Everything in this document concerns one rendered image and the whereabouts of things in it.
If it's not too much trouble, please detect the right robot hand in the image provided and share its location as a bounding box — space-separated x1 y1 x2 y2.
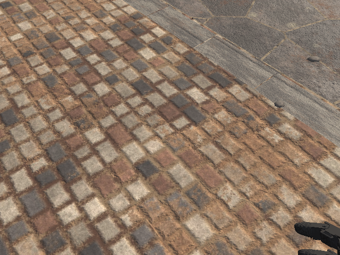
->
294 222 340 255

